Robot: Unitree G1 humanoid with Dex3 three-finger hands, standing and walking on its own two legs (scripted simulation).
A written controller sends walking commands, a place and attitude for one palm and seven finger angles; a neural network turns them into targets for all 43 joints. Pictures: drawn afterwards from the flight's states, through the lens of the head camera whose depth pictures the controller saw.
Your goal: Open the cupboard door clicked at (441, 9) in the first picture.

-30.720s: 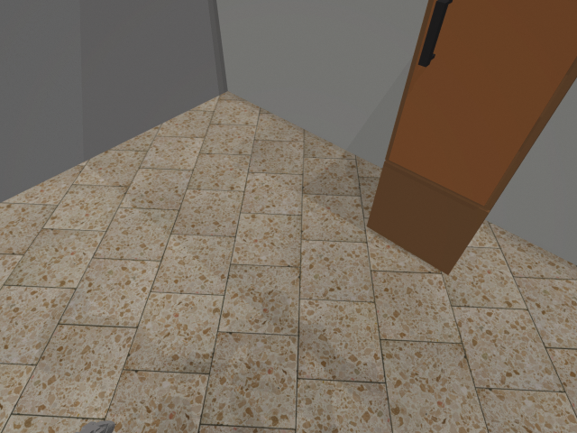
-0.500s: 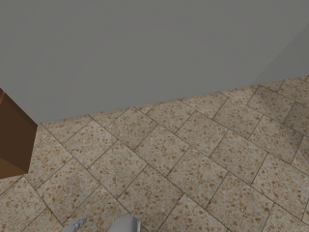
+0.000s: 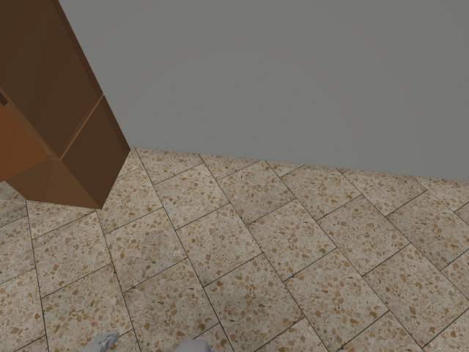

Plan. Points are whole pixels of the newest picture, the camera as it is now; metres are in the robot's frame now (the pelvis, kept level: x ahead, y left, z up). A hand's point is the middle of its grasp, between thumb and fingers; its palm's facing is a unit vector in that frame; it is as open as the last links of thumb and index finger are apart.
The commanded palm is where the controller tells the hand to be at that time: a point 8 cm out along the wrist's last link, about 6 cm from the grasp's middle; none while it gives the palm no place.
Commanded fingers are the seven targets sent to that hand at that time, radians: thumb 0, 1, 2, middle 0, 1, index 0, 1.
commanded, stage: turn to face it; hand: left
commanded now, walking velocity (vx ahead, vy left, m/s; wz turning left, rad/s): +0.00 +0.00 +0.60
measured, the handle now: out of the picture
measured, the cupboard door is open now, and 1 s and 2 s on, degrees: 49 49 49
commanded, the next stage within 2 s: take the last steps up to it in 1.12 s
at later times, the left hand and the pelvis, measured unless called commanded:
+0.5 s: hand out of the picture +0.03 +0.24 -0.15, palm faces +0.33 -0.91 -0.26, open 7.4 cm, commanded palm none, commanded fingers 0.00 0.90 0.90 -0.20 -0.30 -0.20 -0.30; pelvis +0.01 +0.01 +0.01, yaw +18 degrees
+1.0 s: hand out of the picture -0.06 +0.20 -0.18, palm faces +0.58 -0.79 -0.22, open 7.4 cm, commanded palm none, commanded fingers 0.00 0.90 0.90 -0.20 -0.30 -0.20 -0.30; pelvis +0.02 +0.01 +0.00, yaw +35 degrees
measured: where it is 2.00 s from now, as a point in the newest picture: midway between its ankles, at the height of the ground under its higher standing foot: outside the picture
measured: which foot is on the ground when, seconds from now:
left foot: up 0.00-0.26, down 0.28-0.60, up 0.62-0.88, down 0.90-1.00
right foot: down 0.00-0.28, up 0.30-0.58, down 0.60-0.90, up 0.92-1.00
